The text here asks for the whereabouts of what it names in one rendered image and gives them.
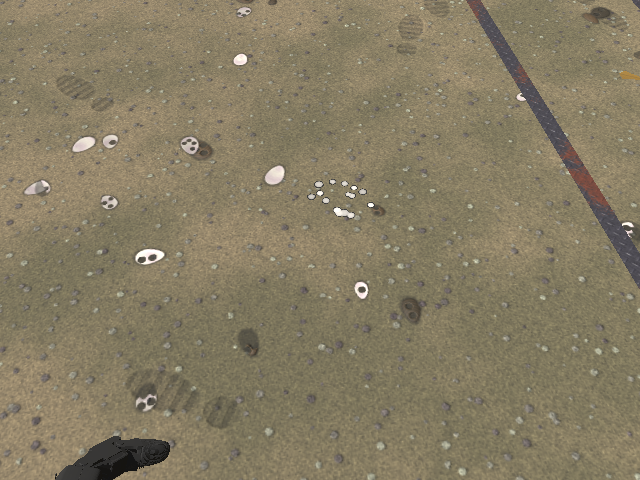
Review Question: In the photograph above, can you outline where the left robot hand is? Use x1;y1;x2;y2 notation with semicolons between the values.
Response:
55;436;170;480

